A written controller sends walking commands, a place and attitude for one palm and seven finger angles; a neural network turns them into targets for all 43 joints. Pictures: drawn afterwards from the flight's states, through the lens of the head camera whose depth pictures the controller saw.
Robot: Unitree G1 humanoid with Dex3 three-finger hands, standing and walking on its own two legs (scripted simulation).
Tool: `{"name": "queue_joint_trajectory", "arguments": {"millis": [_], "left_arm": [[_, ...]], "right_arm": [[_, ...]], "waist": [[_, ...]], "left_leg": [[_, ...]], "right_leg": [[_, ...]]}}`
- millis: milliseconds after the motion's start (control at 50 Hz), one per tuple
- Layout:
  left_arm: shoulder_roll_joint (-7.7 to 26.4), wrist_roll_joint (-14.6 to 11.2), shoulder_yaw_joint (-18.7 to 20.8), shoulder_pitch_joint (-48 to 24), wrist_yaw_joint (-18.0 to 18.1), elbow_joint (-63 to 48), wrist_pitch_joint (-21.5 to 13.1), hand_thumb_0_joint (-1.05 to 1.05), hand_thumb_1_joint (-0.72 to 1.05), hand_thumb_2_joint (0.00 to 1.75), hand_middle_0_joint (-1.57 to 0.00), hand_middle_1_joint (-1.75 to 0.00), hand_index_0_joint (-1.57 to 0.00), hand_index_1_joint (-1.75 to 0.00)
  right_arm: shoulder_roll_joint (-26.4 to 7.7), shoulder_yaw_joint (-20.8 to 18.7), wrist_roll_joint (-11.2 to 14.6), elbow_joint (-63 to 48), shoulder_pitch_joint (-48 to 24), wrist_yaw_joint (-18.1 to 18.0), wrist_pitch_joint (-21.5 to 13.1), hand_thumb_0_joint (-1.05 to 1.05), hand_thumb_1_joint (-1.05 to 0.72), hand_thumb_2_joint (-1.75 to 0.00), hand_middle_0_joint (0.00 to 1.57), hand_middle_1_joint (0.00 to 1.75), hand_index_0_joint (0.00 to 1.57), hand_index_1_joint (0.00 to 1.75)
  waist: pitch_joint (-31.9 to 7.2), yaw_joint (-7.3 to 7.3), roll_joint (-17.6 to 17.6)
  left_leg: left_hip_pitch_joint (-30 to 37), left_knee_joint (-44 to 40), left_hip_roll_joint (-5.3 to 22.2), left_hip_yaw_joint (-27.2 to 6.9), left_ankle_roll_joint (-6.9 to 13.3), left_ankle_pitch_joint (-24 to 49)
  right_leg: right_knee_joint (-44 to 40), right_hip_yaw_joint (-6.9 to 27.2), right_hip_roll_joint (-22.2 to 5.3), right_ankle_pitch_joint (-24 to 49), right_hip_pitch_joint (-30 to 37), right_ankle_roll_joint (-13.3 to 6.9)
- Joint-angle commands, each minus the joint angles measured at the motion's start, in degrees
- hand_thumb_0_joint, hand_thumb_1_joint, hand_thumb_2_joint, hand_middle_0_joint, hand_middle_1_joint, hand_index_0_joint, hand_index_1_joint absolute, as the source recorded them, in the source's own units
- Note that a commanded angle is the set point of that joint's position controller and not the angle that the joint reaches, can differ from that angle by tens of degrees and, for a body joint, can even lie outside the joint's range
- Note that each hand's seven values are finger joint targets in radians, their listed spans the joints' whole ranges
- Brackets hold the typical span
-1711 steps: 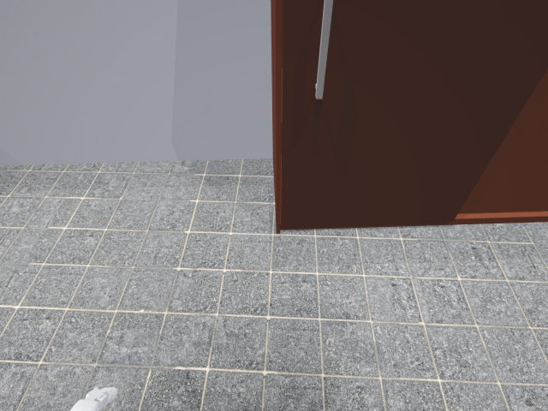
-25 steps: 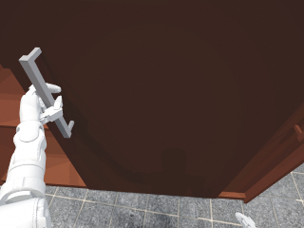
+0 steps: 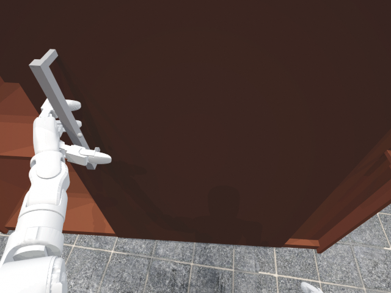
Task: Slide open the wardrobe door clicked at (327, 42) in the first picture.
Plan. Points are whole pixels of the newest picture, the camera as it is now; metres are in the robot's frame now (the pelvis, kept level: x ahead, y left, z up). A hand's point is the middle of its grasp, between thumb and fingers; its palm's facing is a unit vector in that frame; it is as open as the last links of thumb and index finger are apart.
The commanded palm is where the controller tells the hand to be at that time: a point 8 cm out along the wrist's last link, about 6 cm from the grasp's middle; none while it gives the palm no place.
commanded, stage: slip the hand off the handle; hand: left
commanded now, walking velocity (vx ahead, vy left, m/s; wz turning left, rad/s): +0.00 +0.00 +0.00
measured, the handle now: (74, 119) +0.43 +0.29 +0.12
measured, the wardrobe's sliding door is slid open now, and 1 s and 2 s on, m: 0.58 0.58 0.58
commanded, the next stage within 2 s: draw the hand back to the body in 1.38 s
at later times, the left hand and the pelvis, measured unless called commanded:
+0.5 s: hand (49, 138) +0.39 +0.33 +0.11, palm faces +0.45 -0.85 -0.27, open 14.5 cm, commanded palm +0.35 +0.36 +0.11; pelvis +0.03 +0.00 +0.00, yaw +1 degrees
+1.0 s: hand (31, 157) +0.34 +0.34 +0.10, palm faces +0.43 -0.86 -0.27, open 14.6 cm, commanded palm +0.29 +0.37 +0.11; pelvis +0.03 +0.01 -0.01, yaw -1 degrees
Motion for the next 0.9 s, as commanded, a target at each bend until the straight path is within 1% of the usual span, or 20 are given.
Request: {"name": "queue_joint_trajectory", "arguments": {"millis": [0, 40, 60, 80, 100, 160, 180, 200, 240, 280, 360, 420, 560, 580, 600, 660, 720, 820, 860, 880], "left_arm": [[15.54, -0.39, 4.99, -20.85, 0.97, -19.5, -4.95, 0.0, -0.55, 0.2, -0.25, -1.15, -0.25, -1.15], [13.19, -0.53, 3.44, -18.41, 0.91, -21.56, -4.28, 0.0, -0.55, 0.2, -0.25, -1.15, -0.25, -1.15], [13.27, -0.48, 3.85, -17.84, 1.15, -21.88, -3.92, 0.0, -0.55, 0.2, -0.25, -1.15, -0.25, -1.15], [13.64, -0.22, 5.13, -14.11, 1.08, -14.15, -2.94, 0.0, -0.55, 0.2, -0.25, -1.15, -0.25, -1.15], [13.72, -1.06, 5.57, -13.17, 0.54, -16.19, -2.71, 0.0, -0.55, 0.2, -0.25, -1.15, -0.25, -1.15], [19.63, -0.75, 10.43, -12.98, 0.26, -19.41, -1.87, 0.0, -0.55, 0.2, -0.25, -1.15, -0.25, -1.15], [17.9, -0.7, 8.38, -14.24, -0.34, -21.64, -1.78, 0.0, -0.55, 0.2, -0.25, -1.15, -0.25, -1.15], [17.7, -1.01, 8.99, -11.54, -0.68, -21.52, -1.4, 0.0, -0.55, 0.2, -0.25, -1.15, -0.25, -1.15], [16.32, -1.9, 7.93, -11.65, -1.61, -21.2, -0.93, 0.0, -0.55, 0.2, -0.25, -1.15, -0.25, -1.15], [17.39, -2.41, 9.03, -11.45, -2.48, -21.02, -1.18, 0.0, -0.55, 0.2, -0.25, -1.15, -0.25, -1.15], [20.22, -2.3, 10.53, -12.33, -4.81, -21.13, -2.28, 0.0, -0.55, 0.2, -0.25, -1.15, -0.25, -1.15], [19.43, -2.93, 8.95, -13.79, -7.27, -19.87, -2.83, 0.0, -0.55, 0.2, -0.25, -1.15, -0.25, -1.15], [24.32, -4.0, 12.65, -15.2, -9.68, -14.95, -3.68, 0.0, -0.55, 0.2, -0.25, -1.15, -0.25, -1.15], [26.02, -3.67, 13.32, -16.84, -9.96, -15.77, -4.36, 0.0, -0.55, 0.2, -0.25, -1.15, -0.25, -1.15], [25.51, -3.64, 13.27, -14.57, -10.32, -15.31, -4.5, 0.0, -0.55, 0.2, -0.25, -1.15, -0.25, -1.15], [28.47, -3.67, 15.99, -14.8, -10.4, -14.06, -5.75, 0.0, -0.55, 0.2, -0.25, -1.15, -0.25, -1.15], [25.52, -5.24, 15.25, -6.33, -11.87, -15.18, -5.63, 0.0, -0.55, 0.2, -0.25, -1.15, -0.25, -1.15], [25.08, -7.04, 16.75, 0.4, -12.53, -20.99, -4.78, 0.0, -0.55, 0.2, -0.25, -1.15, -0.25, -1.15], [26.43, -7.18, 19.08, 4.12, -11.78, -24.05, -4.72, 0.0, -0.55, 0.2, -0.25, -1.15, -0.25, -1.15], [25.43, -7.48, 18.49, 5.14, -11.62, -26.84, -4.85, 0.0, -0.55, 0.2, -0.25, -1.15, -0.25, -1.15]], "right_arm": [[-8.78, -3.86, -0.16, -8.84, -4.16, -0.69, -3.06, 0.0, -0.9, -0.9, 0.2, 0.3, 0.2, 0.3], [-8.62, -3.88, -0.13, -8.89, -4.26, -0.51, -2.92, 0.0, -0.9, -0.9, 0.2, 0.3, 0.2, 0.3], [-8.6, -3.82, -0.19, -8.53, -4.18, -0.54, -2.74, 0.0, -0.9, -0.9, 0.2, 0.3, 0.2, 0.3], [-8.93, -3.87, -0.36, -7.46, -2.51, -0.65, -2.25, 0.0, -0.9, -0.9, 0.2, 0.3, 0.2, 0.3], [-9.04, -3.8, -0.26, -8.45, -2.74, -0.54, -1.84, 0.0, -0.9, -0.9, 0.2, 0.3, 0.2, 0.3], [-8.94, -3.97, -0.21, -8.76, -3.2, -1.15, -0.7, 0.0, -0.9, -0.9, 0.2, 0.3, 0.2, 0.3], [-8.57, -3.81, -0.17, -9.5, -3.23, -1.05, -0.54, 0.0, -0.9, -0.9, 0.2, 0.3, 0.2, 0.3], [-8.25, -3.98, -0.08, -9.88, -3.21, -1.01, -0.42, 0.0, -0.9, -0.9, 0.2, 0.3, 0.2, 0.3], [-8.37, -3.85, 0.19, -9.73, -3.32, -1.26, -0.18, 0.0, -0.9, -0.9, 0.2, 0.3, 0.2, 0.3], [-8.58, -3.92, 0.19, -9.58, -2.88, -1.45, 0.1, 0.0, -0.9, -0.9, 0.2, 0.3, 0.2, 0.3], [-8.92, -4.03, 0.21, -9.13, -2.32, -1.82, 0.46, 0.0, -0.9, -0.9, 0.2, 0.3, 0.2, 0.3], [-8.94, -3.96, 0.32, -9.17, -2.26, -1.99, 0.56, 0.0, -0.9, -0.9, 0.2, 0.3, 0.2, 0.3], [-9.77, -3.92, 0.47, -8.26, -1.23, -2.49, 1.22, 0.0, -0.9, -0.9, 0.2, 0.3, 0.2, 0.3], [-9.85, -3.96, 0.4, -8.39, -1.08, -2.44, 1.23, 0.0, -0.9, -0.9, 0.2, 0.3, 0.2, 0.3], [-9.64, -4.07, 0.37, -8.78, -1.05, -2.26, 1.24, 0.0, -0.9, -0.9, 0.2, 0.3, 0.2, 0.3], [-10.04, -4.14, 0.13, -8.31, -0.37, -2.24, 1.64, 0.0, -0.9, -0.9, 0.2, 0.3, 0.2, 0.3], [-9.76, -4.34, 0.45, -10.16, -0.88, -1.57, 1.69, 0.0, -0.9, -0.9, 0.2, 0.3, 0.2, 0.3], [-9.72, -4.55, 0.83, -12.07, -2.13, -1.22, 1.72, 0.0, -0.9, -0.9, 0.2, 0.3, 0.2, 0.3], [-9.55, -4.73, 0.74, -12.18, -2.45, -1.24, 1.75, 0.0, -0.9, -0.9, 0.2, 0.3, 0.2, 0.3], [-9.3, -4.62, 0.64, -12.76, -2.64, -1.07, 1.51, 0.0, -0.9, -0.9, 0.2, 0.3, 0.2, 0.3]], "waist": [[-18.13, 1.34, 3.14], [-18.15, 0.96, 3.86], [-16.57, 1.27, 3.5], [-12.6, 0.22, 0.41], [-13.18, 1.1, 0.15], [-16.25, 2.17, 1.76], [-18.32, 1.54, 3.4], [-18.58, 2.5, 3.26], [-17.66, 1.35, 2.01], [-17.3, 1.27, 1.76], [-17.19, 1.02, 3.5], [-17.4, 0.28, 4.6], [-16.32, 0.11, 3.67], [-17.85, 0.35, 5.12], [-18.62, 0.83, 5.74], [-19.14, 1.08, 5.13], [-21.07, 2.44, 4.74], [-19.84, 3.41, 4.78], [-18.39, 4.3, 4.87], [-19.77, 4.11, 5.32]], "left_leg": [[14.47, -5.92, 2.52, -7.18, -1.47, 0.15], [16.48, -5.16, 2.78, -7.35, -1.91, 4.47], [16.06, -5.51, 3.17, -7.97, -2.18, 4.74], [13.76, -5.25, 3.15, -7.97, -2.3, 4.59], [12.33, -4.76, 2.57, -7.07, -2.12, 5.31], [12.93, -4.04, 2.31, -6.06, -2.03, 8.38], [14.33, -3.61, 2.09, -5.89, -2.33, 10.82], [14.57, -3.51, 2.18, -6.01, -2.67, 11.74], [14.92, -3.01, 2.33, -6.07, -2.67, 12.03], [14.55, -2.77, 2.29, -5.98, -2.5, 12.08], [14.51, -1.69, 2.24, -6.06, -2.49, 13.52], [15.03, -1.03, 1.95, -6.21, -2.62, 13.86], [12.22, -0.37, 1.7, -6.62, -2.04, 10.58], [12.43, -0.18, 1.55, -6.53, -2.13, 11.46], [12.83, -0.05, 1.48, -6.59, -2.27, 12.23], [11.86, 0.58, 1.57, -6.62, -2.08, 11.87], [11.72, 0.98, 1.46, -5.85, -1.95, 13.85], [10.67, 0.36, 1.59, -5.65, -1.64, 13.01], [10.41, 0.11, 1.91, -5.76, -1.72, 13.83], [10.99, 0.12, 1.77, -5.68, -1.66, 14.49]], "right_leg": [[-5.5, 2.5, -0.77, 1.78, -0.69, -0.19], [-4.63, 1.98, -0.61, 4.21, -2.08, -0.03], [-4.63, 1.83, -0.67, 4.52, -2.07, -0.14], [-4.62, 1.44, -0.42, 4.44, -3.87, 0.04], [-4.65, 1.56, -0.6, 5.14, -2.7, 0.17], [-4.37, 2.24, -0.8, 7.16, 0.1, 0.03], [-3.82, 2.02, -0.74, 8.64, 0.14, 0.07], [-3.65, 1.81, -0.6, 8.83, 0.35, -0.05], [-3.63, 1.57, -0.42, 8.91, -1.0, 0.21], [-3.93, 1.89, -0.3, 9.33, -0.78, 0.2], [-3.47, 2.15, -0.18, 10.17, -1.32, -0.08], [-3.15, 2.01, -0.13, 10.2, -2.75, 0.0], [-3.2, 2.16, -0.06, 8.4, -3.82, -0.02], [-2.72, 2.2, -0.04, 8.97, -3.4, -0.09], [-2.43, 1.99, 0.06, 9.01, -3.36, -0.15], [-2.04, 2.18, 0.16, 8.66, -3.35, -0.16], [-1.41, 1.99, 0.36, 10.52, -1.78, 0.02], [-1.52, 1.84, 0.58, 9.69, -1.48, 0.14], [-1.61, 1.7, 0.67, 9.81, -1.05, -0.08], [-1.3, 1.66, 0.78, 10.21, -0.69, 0.05]]}}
